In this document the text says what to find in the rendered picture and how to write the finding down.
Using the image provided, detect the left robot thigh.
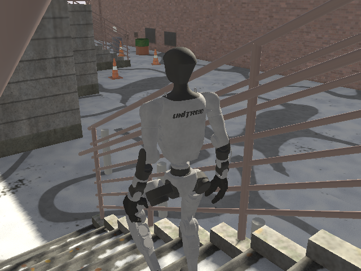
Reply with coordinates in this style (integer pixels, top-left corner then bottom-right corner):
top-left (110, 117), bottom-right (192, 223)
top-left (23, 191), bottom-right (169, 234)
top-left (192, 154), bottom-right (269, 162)
top-left (135, 179), bottom-right (173, 226)

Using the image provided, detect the robot left upper arm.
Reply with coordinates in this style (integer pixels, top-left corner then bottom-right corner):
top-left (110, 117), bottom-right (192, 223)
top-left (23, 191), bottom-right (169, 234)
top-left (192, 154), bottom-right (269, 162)
top-left (139, 98), bottom-right (163, 164)

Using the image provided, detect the robot left hand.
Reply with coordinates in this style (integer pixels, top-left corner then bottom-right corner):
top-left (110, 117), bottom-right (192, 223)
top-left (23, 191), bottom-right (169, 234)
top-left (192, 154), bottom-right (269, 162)
top-left (123, 195), bottom-right (148, 223)

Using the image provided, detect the robot left shin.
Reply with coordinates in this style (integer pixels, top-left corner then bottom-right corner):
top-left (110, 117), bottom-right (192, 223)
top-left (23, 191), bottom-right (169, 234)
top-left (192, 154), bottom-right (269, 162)
top-left (126, 214), bottom-right (161, 271)

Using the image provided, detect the robot right upper arm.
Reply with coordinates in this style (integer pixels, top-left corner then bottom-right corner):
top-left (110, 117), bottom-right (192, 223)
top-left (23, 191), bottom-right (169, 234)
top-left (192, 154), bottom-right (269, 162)
top-left (198, 92), bottom-right (229, 148)

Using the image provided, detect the robot right forearm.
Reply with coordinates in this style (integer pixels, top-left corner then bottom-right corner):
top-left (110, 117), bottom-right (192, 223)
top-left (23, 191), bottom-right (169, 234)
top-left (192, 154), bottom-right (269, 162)
top-left (215, 140), bottom-right (231, 179)

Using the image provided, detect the robot right hand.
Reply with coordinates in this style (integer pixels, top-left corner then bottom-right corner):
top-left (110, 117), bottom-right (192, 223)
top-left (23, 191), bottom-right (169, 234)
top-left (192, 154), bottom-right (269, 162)
top-left (205, 175), bottom-right (228, 204)

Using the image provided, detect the robot left forearm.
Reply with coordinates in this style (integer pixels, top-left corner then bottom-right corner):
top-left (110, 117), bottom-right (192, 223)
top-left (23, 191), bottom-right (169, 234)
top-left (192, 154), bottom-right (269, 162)
top-left (127, 148), bottom-right (153, 202)

